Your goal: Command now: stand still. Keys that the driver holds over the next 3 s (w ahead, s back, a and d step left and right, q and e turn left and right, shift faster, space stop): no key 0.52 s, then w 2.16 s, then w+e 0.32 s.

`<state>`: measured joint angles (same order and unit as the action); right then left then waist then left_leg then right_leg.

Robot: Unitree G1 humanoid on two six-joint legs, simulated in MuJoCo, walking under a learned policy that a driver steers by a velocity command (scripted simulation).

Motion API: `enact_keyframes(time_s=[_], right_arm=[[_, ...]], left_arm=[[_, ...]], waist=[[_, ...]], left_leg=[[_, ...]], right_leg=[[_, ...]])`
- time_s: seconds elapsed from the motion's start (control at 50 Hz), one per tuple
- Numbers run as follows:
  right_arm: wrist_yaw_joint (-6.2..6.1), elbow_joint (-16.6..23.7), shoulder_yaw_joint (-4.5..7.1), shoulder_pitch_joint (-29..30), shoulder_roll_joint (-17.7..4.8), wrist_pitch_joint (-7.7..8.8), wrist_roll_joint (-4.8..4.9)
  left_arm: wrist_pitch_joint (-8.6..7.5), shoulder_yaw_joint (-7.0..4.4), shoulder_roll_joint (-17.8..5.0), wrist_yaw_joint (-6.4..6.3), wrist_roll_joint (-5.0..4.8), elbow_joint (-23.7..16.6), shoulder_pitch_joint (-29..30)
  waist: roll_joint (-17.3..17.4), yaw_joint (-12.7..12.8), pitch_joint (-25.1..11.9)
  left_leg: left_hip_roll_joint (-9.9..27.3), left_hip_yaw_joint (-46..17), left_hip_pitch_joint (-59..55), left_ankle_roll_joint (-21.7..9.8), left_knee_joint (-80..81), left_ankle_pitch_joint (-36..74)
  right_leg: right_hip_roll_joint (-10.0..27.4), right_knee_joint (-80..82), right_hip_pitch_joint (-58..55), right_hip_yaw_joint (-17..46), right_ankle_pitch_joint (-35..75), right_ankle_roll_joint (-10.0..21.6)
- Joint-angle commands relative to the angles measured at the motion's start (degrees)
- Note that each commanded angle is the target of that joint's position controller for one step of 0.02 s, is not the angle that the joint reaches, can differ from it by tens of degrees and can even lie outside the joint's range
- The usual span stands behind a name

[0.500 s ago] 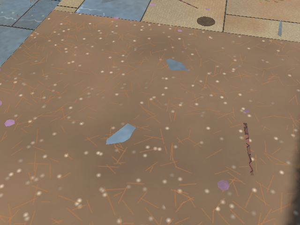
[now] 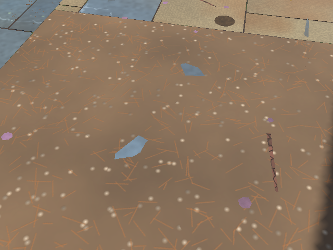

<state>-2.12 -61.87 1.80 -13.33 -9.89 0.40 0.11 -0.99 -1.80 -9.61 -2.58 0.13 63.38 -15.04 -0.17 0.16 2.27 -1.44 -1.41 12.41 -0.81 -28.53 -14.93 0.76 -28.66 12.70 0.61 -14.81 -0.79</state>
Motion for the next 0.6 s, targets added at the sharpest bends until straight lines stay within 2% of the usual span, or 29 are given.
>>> enact_keyframes(time_s=[0.02,0.52,0.54,0.56,0.6], right_arm=[[-0.15,0.99,0.64,-2.37,-5.08,0.35,0.01],[-0.33,-0.50,-0.19,-5.13,-4.52,0.39,0.09],[-0.34,-1.20,-0.38,-6.38,-3.81,0.34,0.03],[-0.48,-1.35,-0.16,-6.70,-4.31,0.22,0.37],[-0.64,-0.57,0.30,-6.38,-5.49,0.52,0.83]], left_arm=[[-0.29,-0.64,-4.88,-0.11,-0.02,-0.93,-3.30],[-0.26,-0.02,-4.17,0.07,-0.13,-1.15,-5.64],[-0.19,0.17,-3.43,0.05,-0.08,-0.47,-6.88],[-0.04,-0.09,-4.04,-0.10,-0.41,-0.33,-7.22],[-0.21,-0.68,-5.80,-0.34,-0.95,-1.17,-6.86]], waist=[[0.04,-0.04,0.69],[0.00,-0.18,1.17],[-0.01,-0.18,-0.34],[-0.13,-0.16,0.53],[-0.69,-0.12,4.71]], left_leg=[[2.19,-1.85,1.21,-1.56,5.64,5.24],[2.08,-1.14,1.63,-0.94,5.12,5.26],[1.52,-0.54,0.98,-1.02,5.41,-0.24],[0.51,0.19,2.14,-1.56,4.65,-9.11],[0.57,-0.46,7.30,-3.39,3.41,-24.05]], right_leg=[[0.81,4.92,0.96,0.48,4.17,1.35],[0.48,5.08,1.45,0.62,4.21,1.89],[-0.07,5.43,0.77,0.08,-1.36,2.01],[-0.93,4.95,1.71,-0.36,-10.24,2.64],[0.01,5.10,6.00,1.76,-25.91,4.99]])
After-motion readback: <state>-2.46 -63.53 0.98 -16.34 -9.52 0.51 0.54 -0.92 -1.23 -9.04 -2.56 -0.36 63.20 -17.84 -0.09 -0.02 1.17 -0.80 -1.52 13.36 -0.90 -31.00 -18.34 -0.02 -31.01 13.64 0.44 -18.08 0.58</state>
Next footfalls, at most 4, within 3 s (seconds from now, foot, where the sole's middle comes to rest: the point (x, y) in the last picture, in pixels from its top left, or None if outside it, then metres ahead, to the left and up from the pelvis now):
1.24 right None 0.45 -0.12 -0.77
1.80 left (146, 194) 0.75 0.12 -0.77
2.34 right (197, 140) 1.06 -0.12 -0.77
2.88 left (152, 97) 1.37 0.12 -0.77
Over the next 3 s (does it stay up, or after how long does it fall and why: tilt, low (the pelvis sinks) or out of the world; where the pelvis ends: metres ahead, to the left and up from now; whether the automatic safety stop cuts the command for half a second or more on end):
stays up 1.25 0.02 0.00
